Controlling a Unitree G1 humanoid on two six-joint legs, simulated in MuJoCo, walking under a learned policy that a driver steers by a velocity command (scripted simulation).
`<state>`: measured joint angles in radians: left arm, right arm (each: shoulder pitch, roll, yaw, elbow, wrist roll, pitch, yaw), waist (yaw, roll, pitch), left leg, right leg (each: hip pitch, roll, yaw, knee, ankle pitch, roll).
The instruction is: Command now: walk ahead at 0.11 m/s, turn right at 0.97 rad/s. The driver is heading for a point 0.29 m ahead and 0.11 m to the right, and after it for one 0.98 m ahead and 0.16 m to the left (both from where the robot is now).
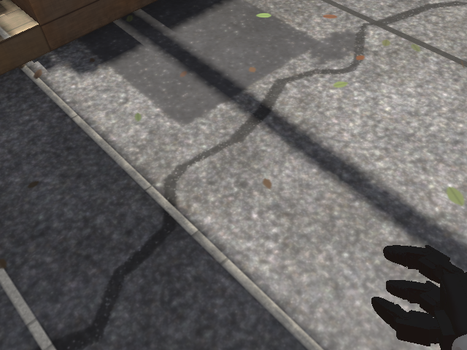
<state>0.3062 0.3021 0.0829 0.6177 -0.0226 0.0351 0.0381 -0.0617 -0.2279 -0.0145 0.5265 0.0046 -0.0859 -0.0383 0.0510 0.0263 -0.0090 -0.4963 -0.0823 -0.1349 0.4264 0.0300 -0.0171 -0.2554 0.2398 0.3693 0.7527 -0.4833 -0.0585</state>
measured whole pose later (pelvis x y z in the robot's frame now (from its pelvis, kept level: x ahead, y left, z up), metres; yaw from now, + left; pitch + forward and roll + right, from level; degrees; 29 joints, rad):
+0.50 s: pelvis +0.02 +0.01 +0.00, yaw -27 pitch +2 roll +2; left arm 0.19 0.27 0.07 0.60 -0.03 0.07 0.00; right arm 0.13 -0.30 -0.09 0.75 0.00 0.02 -0.04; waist -0.02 0.03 0.01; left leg -0.45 0.13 0.23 0.70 -0.34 0.00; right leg -0.35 -0.04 -0.04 0.66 -0.42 -0.06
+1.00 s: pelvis +0.23 -0.05 +0.00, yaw -33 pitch +6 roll +1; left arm 0.44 0.28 0.05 0.76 -0.01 -0.05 0.01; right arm 0.08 -0.28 -0.04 0.72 0.03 -0.10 0.06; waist 0.05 -0.01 -0.07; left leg -0.51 0.03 0.08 0.58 -0.18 0.06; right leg 0.02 -0.07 0.04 0.37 -0.48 0.02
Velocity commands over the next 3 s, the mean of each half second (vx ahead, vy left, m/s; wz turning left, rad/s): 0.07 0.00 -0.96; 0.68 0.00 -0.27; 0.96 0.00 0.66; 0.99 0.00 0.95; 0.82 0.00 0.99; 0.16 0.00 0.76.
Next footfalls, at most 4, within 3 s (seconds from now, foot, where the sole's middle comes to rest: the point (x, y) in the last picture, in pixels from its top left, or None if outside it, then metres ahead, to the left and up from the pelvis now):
0.48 right None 0.01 -0.10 -0.76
1.00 left None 0.39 -0.01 -0.76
1.42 right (396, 277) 0.69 -0.38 -0.76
1.86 left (303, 167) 1.12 -0.13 -0.76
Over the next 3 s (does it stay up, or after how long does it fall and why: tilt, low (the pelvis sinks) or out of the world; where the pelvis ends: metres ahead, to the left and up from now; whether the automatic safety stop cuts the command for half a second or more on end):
stays up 1.57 0.05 0.02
